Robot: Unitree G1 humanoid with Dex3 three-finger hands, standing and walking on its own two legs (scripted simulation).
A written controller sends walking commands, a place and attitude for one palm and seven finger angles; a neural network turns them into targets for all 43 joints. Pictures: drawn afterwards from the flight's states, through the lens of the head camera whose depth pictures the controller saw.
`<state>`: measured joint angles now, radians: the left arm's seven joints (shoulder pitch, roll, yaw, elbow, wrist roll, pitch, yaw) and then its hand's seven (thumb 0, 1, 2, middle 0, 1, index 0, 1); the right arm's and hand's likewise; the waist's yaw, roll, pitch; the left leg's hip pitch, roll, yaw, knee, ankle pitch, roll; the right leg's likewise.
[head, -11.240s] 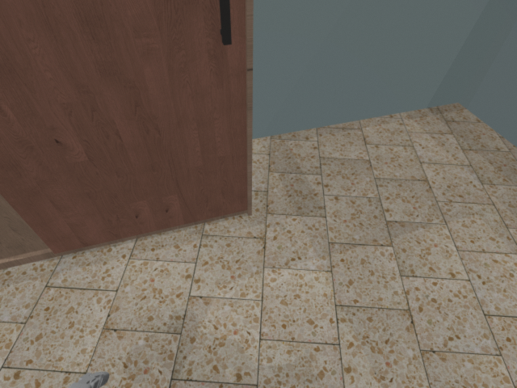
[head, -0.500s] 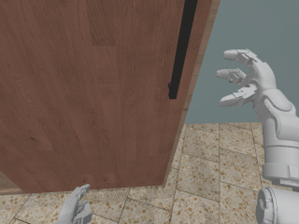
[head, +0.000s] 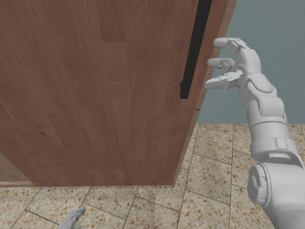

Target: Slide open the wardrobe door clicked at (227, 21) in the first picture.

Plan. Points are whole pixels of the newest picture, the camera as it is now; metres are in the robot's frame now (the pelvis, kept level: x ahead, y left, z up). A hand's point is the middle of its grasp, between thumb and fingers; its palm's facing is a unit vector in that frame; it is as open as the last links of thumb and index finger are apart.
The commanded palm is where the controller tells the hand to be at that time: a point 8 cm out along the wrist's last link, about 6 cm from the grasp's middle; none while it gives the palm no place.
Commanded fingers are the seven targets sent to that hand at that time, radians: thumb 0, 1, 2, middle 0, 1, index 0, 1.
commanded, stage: move the hooked fingers beside the handle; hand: right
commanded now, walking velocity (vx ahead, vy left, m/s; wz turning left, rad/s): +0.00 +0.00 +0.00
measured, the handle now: (193, 39) +0.50 -0.04 +0.27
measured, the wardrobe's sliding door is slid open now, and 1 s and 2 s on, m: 0.00 0.00 0.00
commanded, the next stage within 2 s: feel for the door with the fingertips in 0.72 s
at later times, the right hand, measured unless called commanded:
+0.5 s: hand (226, 70) +0.43 -0.12 +0.24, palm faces -0.12 +0.99 -0.01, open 14.0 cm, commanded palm +0.41 -0.16 +0.23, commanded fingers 0.00 0.50 -0.30 0.30 1.20 0.30 1.20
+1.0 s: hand (219, 71) +0.44 -0.11 +0.23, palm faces -0.14 +0.99 +0.00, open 14.0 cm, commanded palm +0.42 -0.15 +0.23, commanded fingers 0.00 0.50 -0.30 0.30 1.20 0.30 1.20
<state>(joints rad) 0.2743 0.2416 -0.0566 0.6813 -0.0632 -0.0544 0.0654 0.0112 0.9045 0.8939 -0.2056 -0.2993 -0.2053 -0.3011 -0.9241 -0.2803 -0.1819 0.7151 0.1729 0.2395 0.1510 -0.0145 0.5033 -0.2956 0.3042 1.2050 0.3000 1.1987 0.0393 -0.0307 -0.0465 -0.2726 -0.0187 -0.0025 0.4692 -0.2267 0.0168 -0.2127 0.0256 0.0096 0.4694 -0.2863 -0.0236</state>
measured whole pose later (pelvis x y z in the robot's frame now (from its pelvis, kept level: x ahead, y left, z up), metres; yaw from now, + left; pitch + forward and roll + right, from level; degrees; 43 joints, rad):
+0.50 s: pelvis +0.00 +0.00 +0.00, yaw +0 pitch +1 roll +0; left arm 0.25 0.25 -0.05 0.67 -0.07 -0.08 0.06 0.01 0.91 0.89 -0.20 -0.30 -0.20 -0.30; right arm -0.87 -0.28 -0.17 0.65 0.18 0.23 0.17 -0.01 0.50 -0.30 0.30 1.21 0.30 1.20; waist 0.02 -0.03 -0.05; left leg -0.25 -0.02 0.00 0.45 -0.22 0.02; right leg -0.20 0.03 0.01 0.46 -0.28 -0.02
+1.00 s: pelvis +0.00 +0.00 +0.00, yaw +0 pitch +1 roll +0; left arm 0.31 0.25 -0.04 0.70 -0.07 -0.07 0.06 0.01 0.90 0.89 -0.21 -0.30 -0.21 -0.30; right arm -0.88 -0.26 -0.15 0.68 0.18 0.20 0.15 -0.01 0.50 -0.30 0.30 1.20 0.30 1.20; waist 0.03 -0.03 -0.04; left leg -0.26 -0.02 0.00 0.46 -0.22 0.02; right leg -0.21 0.02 0.01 0.47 -0.28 -0.02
